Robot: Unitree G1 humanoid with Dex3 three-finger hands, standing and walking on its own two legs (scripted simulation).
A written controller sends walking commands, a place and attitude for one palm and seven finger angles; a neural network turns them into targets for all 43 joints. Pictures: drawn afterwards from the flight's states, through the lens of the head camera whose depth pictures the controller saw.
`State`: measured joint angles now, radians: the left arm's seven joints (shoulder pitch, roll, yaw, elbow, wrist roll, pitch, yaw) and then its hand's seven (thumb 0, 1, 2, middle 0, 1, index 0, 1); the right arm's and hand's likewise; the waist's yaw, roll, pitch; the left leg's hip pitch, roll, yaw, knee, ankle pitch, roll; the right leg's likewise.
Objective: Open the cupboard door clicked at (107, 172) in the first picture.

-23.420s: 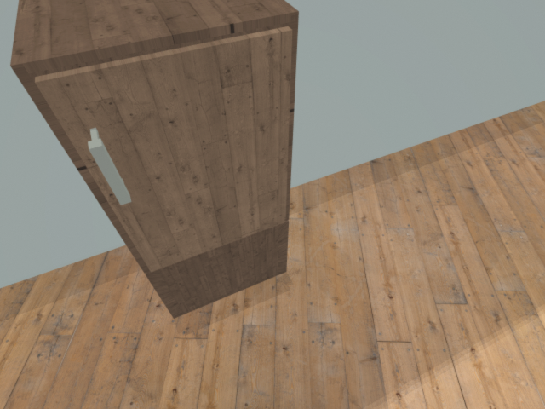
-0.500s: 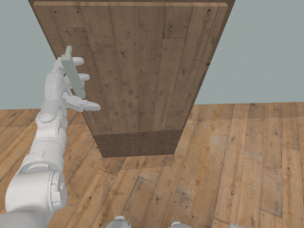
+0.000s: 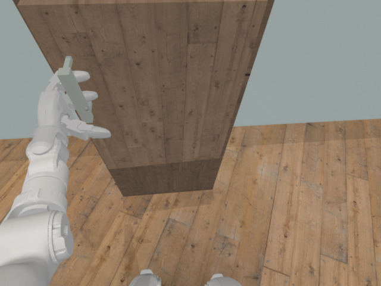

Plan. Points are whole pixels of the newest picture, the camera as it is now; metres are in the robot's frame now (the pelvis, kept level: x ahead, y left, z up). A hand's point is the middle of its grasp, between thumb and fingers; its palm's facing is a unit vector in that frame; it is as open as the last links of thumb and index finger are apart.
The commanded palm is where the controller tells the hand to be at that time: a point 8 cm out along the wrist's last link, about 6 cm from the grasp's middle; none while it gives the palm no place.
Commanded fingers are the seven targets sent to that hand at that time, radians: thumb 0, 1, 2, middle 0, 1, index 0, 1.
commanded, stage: close the thumb around the handle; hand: left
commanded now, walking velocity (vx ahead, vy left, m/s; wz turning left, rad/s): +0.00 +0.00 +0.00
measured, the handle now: (78, 91) +0.52 +0.23 +0.09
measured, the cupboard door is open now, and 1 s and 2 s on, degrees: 2 4 39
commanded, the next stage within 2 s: pull the door open along its arc in 0.72 s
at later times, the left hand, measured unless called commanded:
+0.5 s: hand (84, 107) +0.47 +0.21 +0.09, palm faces +0.05 -1.00 +0.01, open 7.9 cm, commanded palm +0.44 +0.25 +0.09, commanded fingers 0.00 0.90 0.90 -0.40 -1.35 -0.40 -1.35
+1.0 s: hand (87, 110) +0.46 +0.20 +0.09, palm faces +0.06 -1.00 +0.01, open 5.5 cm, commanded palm +0.41 +0.25 +0.09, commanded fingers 0.00 0.90 0.90 -0.40 -1.35 -0.40 -1.35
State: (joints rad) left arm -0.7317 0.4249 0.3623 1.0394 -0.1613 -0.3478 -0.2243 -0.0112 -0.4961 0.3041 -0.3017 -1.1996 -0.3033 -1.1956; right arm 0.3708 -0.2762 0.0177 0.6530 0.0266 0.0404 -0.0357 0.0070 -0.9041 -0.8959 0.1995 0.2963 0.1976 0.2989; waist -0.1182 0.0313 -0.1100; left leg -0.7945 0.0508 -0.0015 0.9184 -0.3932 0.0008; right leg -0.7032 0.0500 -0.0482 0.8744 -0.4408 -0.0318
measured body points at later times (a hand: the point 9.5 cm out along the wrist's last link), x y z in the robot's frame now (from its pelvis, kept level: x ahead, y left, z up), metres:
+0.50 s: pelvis +0.00 +0.01 +0.00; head +0.08 +0.02 +0.44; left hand +0.46 +0.26 +0.09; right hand +0.06 -0.25 -0.12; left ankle +0.03 +0.12 -0.69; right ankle -0.01 -0.10 -0.69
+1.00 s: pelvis +0.01 +0.01 +0.00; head +0.08 +0.02 +0.45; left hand +0.45 +0.25 +0.09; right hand +0.05 -0.25 -0.11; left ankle +0.03 +0.12 -0.69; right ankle -0.01 -0.10 -0.69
